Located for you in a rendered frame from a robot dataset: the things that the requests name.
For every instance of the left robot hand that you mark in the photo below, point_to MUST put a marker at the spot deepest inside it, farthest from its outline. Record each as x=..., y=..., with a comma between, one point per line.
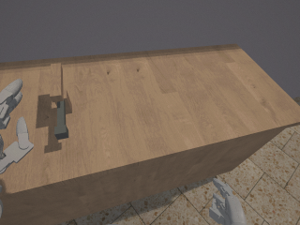
x=10, y=97

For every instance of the tap lever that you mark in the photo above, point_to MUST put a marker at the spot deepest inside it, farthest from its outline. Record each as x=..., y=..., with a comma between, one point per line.
x=61, y=131

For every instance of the counter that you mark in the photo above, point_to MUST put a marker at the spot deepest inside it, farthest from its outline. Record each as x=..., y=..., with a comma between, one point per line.
x=139, y=123

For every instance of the right robot hand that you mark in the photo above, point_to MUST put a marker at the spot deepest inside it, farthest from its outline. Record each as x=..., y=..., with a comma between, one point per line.
x=228, y=211

